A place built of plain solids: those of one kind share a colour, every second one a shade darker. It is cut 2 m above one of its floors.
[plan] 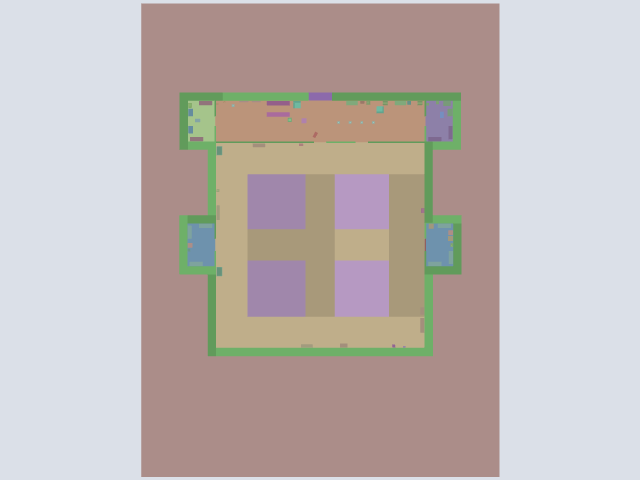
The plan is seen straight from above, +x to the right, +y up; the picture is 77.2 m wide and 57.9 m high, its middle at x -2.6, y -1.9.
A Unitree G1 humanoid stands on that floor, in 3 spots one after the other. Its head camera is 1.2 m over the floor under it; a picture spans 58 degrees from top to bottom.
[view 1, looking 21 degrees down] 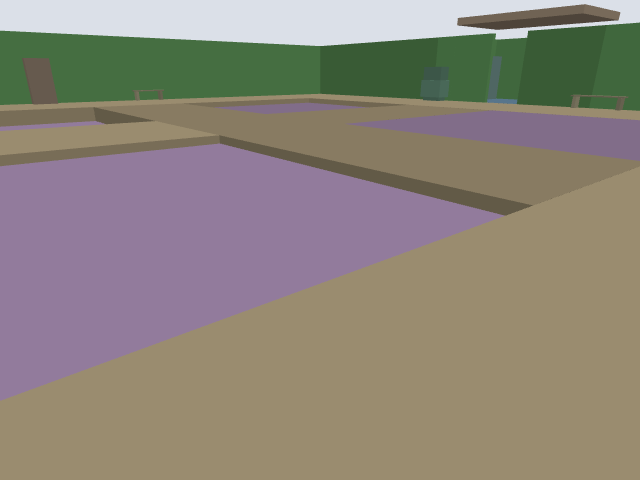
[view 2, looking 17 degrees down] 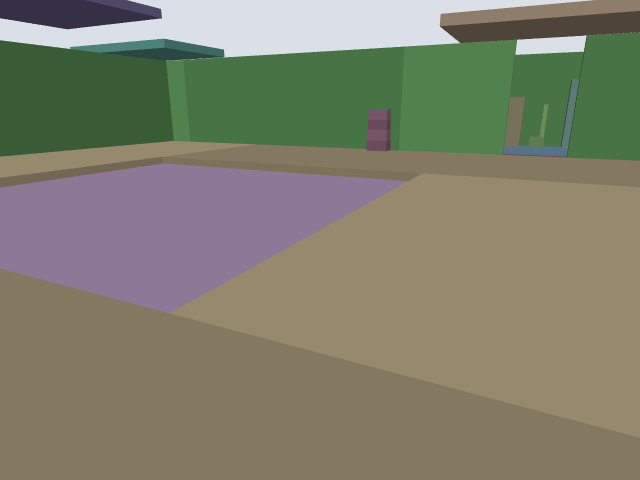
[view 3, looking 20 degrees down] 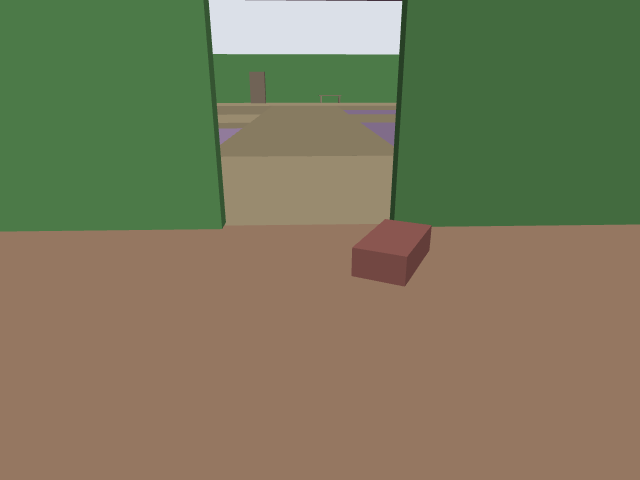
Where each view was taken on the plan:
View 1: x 3.34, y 7.89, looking -129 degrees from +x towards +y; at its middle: step_tier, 3.82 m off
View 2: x -2.58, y -2.48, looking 26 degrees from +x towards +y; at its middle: floor_gang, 4.10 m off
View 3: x -2.56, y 13.59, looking -92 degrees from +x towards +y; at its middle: floor_foyer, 3.51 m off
